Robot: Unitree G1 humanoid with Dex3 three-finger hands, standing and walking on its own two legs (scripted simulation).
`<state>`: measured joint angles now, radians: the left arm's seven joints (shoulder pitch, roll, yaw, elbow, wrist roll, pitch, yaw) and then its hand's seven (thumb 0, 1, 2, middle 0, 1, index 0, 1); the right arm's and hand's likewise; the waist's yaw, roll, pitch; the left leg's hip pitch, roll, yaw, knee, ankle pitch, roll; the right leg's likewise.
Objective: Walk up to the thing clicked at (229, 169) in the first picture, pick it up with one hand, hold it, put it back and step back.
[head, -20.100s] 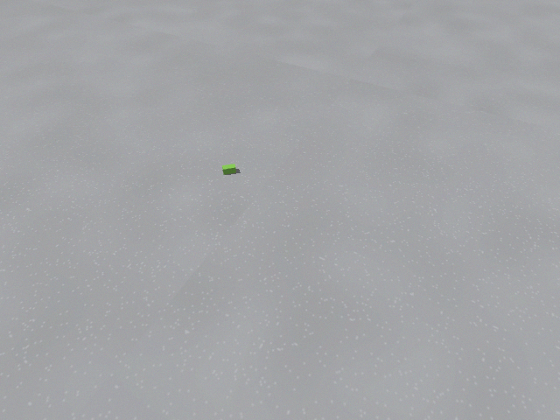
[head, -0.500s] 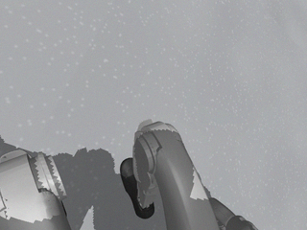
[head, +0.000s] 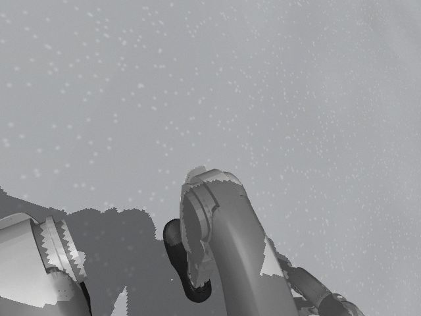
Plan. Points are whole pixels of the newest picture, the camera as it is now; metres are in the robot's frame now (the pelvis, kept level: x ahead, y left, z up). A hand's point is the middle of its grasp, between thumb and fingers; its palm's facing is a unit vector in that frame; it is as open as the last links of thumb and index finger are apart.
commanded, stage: close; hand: left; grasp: from above
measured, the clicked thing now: out of the picture +0.42 +0.39 -0.28
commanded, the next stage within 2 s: settle in 0.08 s
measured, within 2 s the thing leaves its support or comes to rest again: leaves its support in 0.46 s
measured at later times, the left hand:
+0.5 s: hand out of the picture +0.40 +0.37 -0.22, palm faces -0.39 -0.15 -0.91, open 6.2 cm
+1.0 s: hand out of the picture +0.40 +0.37 -0.14, palm faces -0.45 -0.13 -0.88, open 6.2 cm
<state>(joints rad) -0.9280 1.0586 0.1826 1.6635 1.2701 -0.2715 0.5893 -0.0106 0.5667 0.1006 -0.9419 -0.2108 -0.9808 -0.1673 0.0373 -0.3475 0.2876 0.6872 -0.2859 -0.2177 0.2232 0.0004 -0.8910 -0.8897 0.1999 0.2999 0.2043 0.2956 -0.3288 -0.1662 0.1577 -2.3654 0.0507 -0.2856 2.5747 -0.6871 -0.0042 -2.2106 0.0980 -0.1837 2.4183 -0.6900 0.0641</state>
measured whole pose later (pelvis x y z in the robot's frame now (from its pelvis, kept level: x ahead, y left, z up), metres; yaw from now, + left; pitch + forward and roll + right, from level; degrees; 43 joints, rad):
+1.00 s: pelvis +0.00 -0.01 +0.03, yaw +4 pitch +30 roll -11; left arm -0.83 0.84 0.11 1.24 1.20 -0.27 0.26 -0.01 0.56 0.00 -1.09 0.00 -1.11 0.00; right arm 0.11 -0.31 0.13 0.68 -0.15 -0.07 0.20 0.00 -0.92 -0.90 0.20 0.30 0.20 0.30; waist -0.20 -0.03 0.02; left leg -2.34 0.04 -0.20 2.44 -0.65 -0.01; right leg -2.20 0.06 -0.13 2.34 -0.69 0.04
